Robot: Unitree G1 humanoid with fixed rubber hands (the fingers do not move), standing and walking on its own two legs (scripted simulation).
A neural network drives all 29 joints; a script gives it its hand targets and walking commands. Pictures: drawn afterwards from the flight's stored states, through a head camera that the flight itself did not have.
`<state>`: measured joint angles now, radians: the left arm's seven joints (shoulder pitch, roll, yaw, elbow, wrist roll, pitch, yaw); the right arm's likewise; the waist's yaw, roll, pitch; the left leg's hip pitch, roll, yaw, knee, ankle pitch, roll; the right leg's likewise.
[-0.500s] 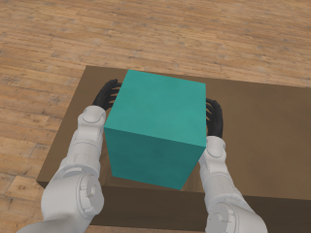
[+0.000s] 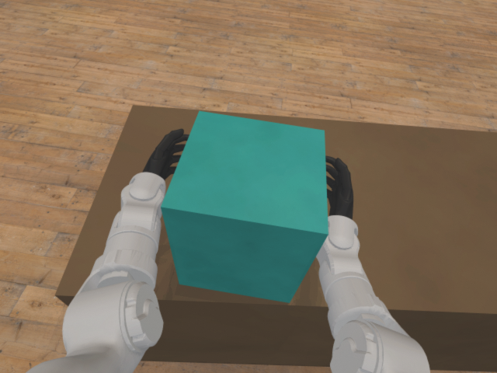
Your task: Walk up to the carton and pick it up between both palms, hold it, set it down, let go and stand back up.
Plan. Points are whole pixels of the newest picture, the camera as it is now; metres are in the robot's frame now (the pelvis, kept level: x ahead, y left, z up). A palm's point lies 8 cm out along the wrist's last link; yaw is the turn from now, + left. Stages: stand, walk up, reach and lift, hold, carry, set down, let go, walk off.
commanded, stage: set down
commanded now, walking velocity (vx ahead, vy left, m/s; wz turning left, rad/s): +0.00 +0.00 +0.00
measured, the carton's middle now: (247, 212) +0.38 -0.07 +0.02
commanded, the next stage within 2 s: none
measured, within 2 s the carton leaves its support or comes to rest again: neither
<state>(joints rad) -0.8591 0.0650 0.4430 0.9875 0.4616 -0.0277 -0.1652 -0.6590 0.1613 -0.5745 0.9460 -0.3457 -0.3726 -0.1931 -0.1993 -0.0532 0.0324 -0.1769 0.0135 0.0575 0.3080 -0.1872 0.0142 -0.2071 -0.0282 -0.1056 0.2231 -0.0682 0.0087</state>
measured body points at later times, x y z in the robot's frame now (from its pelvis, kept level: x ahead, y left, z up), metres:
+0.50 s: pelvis +0.01 +0.01 -0.01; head +0.04 +0.03 +0.44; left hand +0.47 +0.07 +0.07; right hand +0.35 -0.24 +0.05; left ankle -0.02 +0.11 -0.75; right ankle +0.03 -0.13 -0.75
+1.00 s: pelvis -0.03 +0.00 -0.01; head -0.03 +0.02 +0.44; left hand +0.47 +0.06 +0.18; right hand +0.34 -0.27 +0.16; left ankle -0.02 +0.11 -0.75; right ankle +0.03 -0.13 -0.75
